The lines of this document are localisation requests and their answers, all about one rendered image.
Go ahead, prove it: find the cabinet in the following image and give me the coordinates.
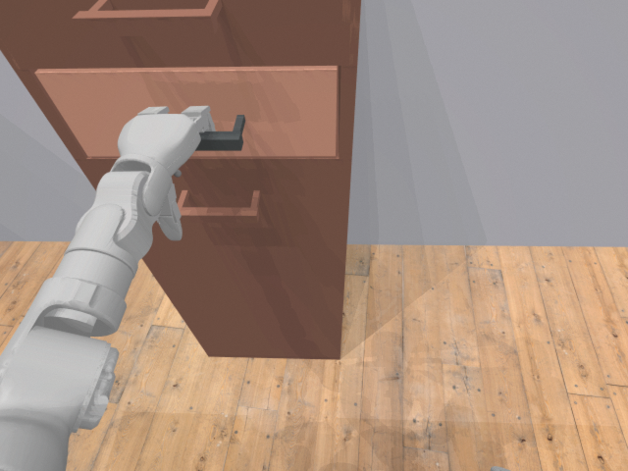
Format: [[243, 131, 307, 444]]
[[0, 0, 361, 360]]

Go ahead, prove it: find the robot left forearm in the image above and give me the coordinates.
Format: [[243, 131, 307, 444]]
[[0, 154, 172, 385]]

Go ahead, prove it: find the handle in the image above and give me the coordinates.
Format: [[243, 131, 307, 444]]
[[179, 207, 259, 223], [72, 9, 218, 37], [195, 115, 245, 151]]

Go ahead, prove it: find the left robot upper arm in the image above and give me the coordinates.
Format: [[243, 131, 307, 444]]
[[0, 326, 119, 471]]

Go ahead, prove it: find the left robot hand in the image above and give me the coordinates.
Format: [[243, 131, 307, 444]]
[[118, 106, 216, 240]]

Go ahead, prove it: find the drawer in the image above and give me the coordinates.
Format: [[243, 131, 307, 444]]
[[35, 66, 337, 156]]

